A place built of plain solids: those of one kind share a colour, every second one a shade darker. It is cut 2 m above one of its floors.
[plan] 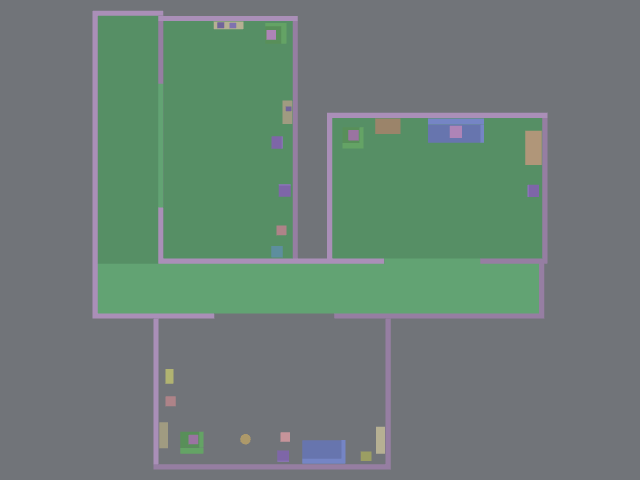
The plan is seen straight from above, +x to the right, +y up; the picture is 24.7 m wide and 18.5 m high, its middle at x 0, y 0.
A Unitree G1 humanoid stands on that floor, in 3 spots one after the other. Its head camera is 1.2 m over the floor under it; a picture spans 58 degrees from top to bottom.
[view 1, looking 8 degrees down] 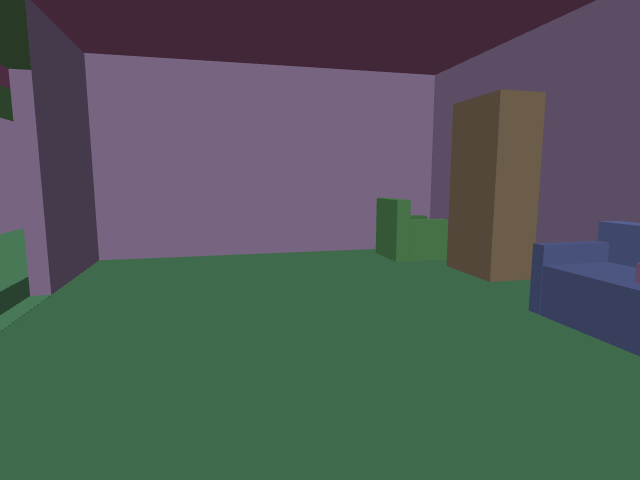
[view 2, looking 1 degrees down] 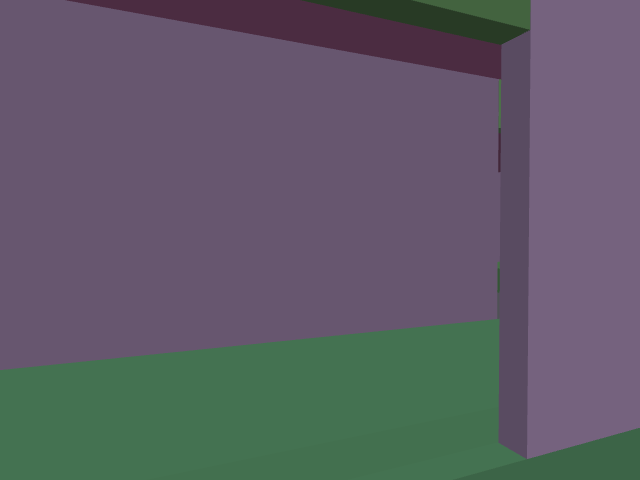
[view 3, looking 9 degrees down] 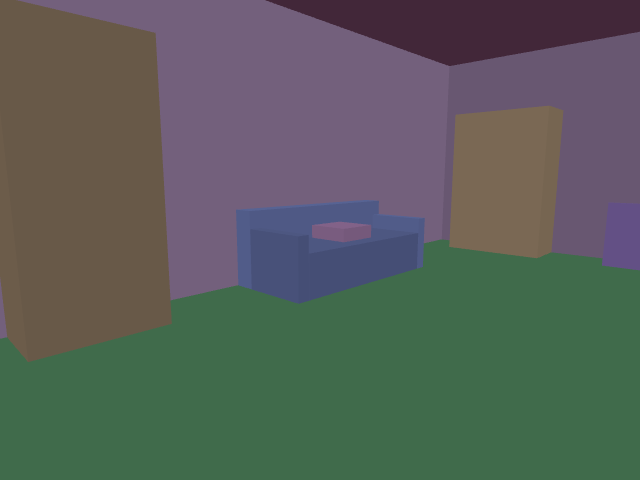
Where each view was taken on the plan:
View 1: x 7.44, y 0.95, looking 166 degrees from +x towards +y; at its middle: wall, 7.25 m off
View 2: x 4.37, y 0.95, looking -113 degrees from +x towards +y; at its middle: wall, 4.11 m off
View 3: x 1.55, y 0.95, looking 44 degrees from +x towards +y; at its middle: sofa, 4.78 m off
